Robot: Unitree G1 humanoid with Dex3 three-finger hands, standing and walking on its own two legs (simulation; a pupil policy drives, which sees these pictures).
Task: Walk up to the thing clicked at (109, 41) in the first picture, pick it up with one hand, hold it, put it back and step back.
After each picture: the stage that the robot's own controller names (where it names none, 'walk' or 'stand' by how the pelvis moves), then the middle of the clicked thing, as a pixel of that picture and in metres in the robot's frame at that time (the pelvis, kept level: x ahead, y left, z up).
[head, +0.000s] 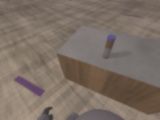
stand; (108, 47) +0.69 -0.14 -0.02
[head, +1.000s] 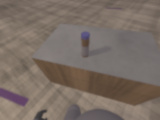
rise first; (85, 46) +0.62 +0.11 +0.01
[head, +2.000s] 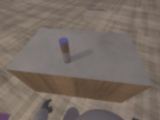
stand; (65, 51) +0.54 +0.25 +0.00
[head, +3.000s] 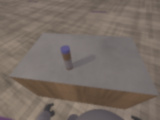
stand; (67, 59) +0.49 +0.23 -0.02
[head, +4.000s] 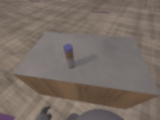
stand; (69, 57) +0.51 +0.21 -0.02
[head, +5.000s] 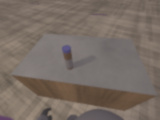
stand; (68, 58) +0.51 +0.22 -0.02
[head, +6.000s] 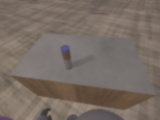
stand; (67, 58) +0.50 +0.23 -0.02
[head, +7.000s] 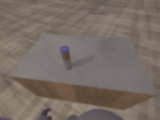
stand; (66, 59) +0.50 +0.24 -0.02
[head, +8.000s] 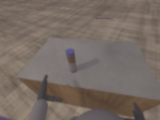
rise first; (71, 61) +0.49 +0.21 -0.02
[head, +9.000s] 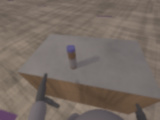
go down; (72, 58) +0.51 +0.22 -0.02
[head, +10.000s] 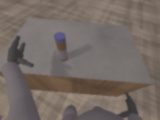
go down; (62, 48) +0.52 +0.20 +0.02
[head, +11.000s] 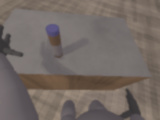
go down; (56, 43) +0.52 +0.21 +0.06
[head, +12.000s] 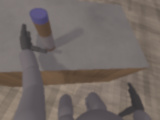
close in; (45, 34) +0.53 +0.22 +0.09
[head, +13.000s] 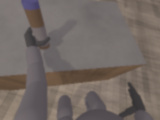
lift; (38, 28) +0.58 +0.23 +0.10
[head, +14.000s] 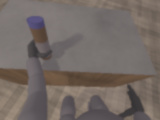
lift; (42, 41) +0.48 +0.27 +0.09
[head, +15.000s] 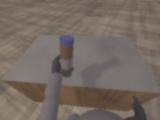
lift; (66, 58) +0.35 +0.16 +0.18
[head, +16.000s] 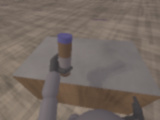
hold; (65, 57) +0.33 +0.17 +0.21
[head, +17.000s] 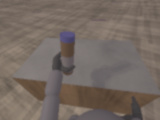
hold; (67, 56) +0.34 +0.15 +0.22
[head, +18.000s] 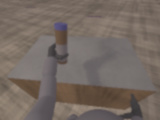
crouch; (61, 45) +0.44 +0.19 +0.21
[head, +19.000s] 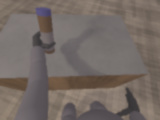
lower; (47, 33) +0.54 +0.23 +0.13
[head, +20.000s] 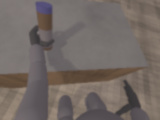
lower; (45, 30) +0.56 +0.21 +0.10
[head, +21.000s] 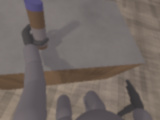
lower; (38, 28) +0.56 +0.23 +0.10
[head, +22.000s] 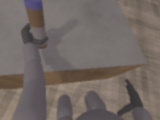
lower; (38, 27) +0.57 +0.23 +0.10
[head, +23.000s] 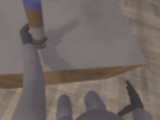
lower; (37, 27) +0.56 +0.24 +0.10
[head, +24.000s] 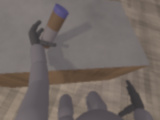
withdraw; (52, 29) +0.57 +0.17 +0.09
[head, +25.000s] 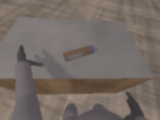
sink last; (78, 52) +0.54 +0.06 -0.04
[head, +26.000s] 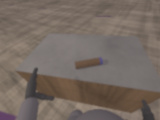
stand; (88, 63) +0.52 +0.07 -0.05
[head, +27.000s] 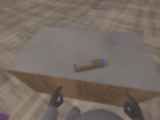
stand; (88, 65) +0.46 +0.04 -0.04
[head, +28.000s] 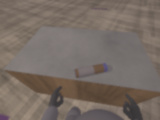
stand; (90, 70) +0.41 +0.02 -0.04
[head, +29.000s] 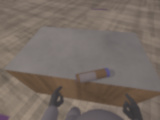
stand; (92, 75) +0.37 +0.01 -0.04
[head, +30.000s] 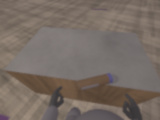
stand; (94, 81) +0.33 -0.01 -0.04
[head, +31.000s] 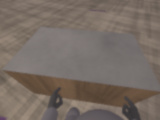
stand; out of the picture +0.11 +0.00 -0.58
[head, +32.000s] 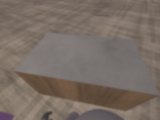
stand; out of the picture -0.01 -0.01 -0.74
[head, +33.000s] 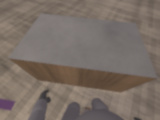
walk; (86, 119) +0.04 -0.05 -0.72
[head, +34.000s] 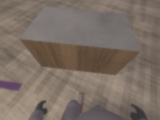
walk; (80, 102) +0.22 +0.05 -0.73
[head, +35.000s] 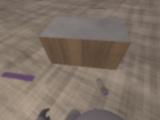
stand; (101, 86) +0.60 -0.18 -0.73
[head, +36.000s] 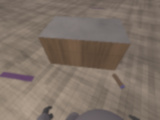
stand; (118, 80) +0.74 -0.48 -0.75
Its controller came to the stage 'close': yes
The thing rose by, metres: 0.21
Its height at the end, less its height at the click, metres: -0.73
